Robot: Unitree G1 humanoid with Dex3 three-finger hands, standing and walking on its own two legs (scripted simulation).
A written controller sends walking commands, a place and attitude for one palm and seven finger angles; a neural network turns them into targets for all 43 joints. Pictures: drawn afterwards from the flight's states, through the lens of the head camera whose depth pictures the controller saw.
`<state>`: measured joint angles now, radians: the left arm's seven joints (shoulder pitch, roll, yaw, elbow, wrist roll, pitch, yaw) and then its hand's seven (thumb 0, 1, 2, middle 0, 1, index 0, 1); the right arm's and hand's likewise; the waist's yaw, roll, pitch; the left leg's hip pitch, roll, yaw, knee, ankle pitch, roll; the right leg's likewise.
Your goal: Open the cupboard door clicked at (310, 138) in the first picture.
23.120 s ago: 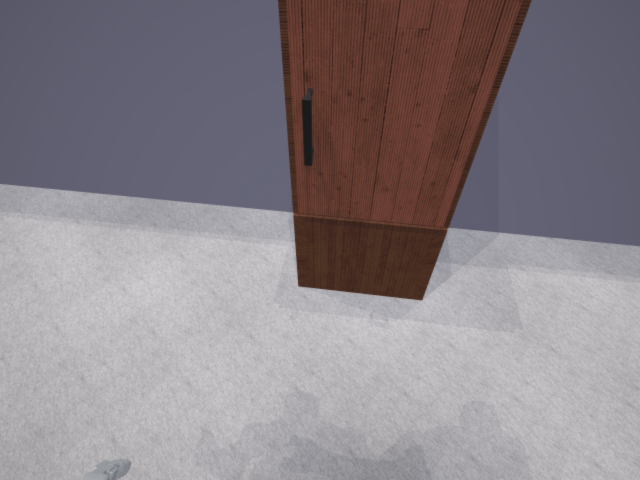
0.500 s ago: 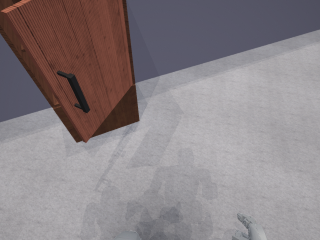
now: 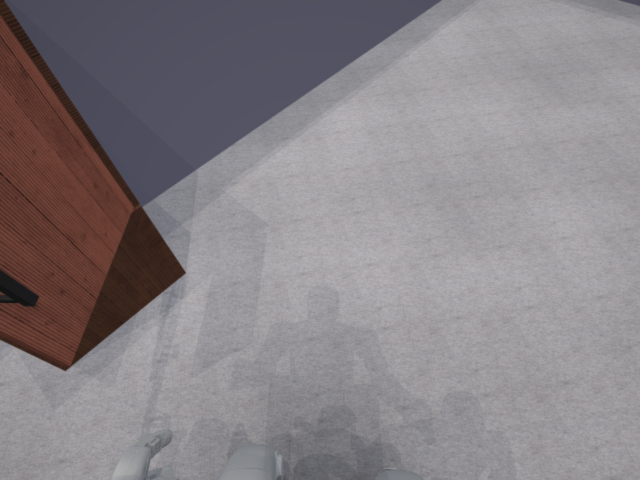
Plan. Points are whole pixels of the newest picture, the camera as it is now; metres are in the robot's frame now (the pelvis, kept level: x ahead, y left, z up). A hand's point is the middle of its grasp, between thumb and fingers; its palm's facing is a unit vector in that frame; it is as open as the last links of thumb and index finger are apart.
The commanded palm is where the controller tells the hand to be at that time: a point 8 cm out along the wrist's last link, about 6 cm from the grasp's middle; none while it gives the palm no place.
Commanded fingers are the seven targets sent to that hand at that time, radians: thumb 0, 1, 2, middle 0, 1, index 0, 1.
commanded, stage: walk to a spot facing it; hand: left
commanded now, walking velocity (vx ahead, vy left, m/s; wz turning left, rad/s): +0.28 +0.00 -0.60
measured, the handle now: out of the picture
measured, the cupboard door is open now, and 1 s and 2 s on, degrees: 40 40 40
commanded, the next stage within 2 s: turn to face it in 1.46 s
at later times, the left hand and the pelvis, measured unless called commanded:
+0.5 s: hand (238, 388) +0.25 +0.15 -0.15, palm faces -0.31 -0.94 -0.15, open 7.4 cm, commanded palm none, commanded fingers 0.00 0.90 0.90 -0.20 -0.30 -0.20 -0.30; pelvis +0.11 -0.01 +0.01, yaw -19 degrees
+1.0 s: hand (342, 310) +0.38 -0.01 -0.15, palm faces -0.40 -0.88 -0.23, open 7.2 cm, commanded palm none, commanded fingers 0.00 0.90 0.90 -0.20 -0.30 -0.20 -0.30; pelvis +0.27 -0.17 +0.01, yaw -29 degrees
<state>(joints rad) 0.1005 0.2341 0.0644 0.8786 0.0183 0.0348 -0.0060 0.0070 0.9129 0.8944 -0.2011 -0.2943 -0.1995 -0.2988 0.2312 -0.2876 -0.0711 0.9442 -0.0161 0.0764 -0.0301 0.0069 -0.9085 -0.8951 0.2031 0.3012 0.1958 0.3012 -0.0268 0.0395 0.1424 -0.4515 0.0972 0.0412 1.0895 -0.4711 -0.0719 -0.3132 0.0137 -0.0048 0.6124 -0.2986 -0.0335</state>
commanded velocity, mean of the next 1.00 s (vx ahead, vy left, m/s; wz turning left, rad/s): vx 0.34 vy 0.00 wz -0.40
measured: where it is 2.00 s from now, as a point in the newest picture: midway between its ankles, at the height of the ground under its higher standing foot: (463, 313)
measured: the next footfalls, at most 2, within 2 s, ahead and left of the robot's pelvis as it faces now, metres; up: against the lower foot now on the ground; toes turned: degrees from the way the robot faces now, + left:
left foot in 0.24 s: +0.10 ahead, +0.13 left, +0.00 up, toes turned -4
right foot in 0.66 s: +0.25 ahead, -0.19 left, +0.00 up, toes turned -31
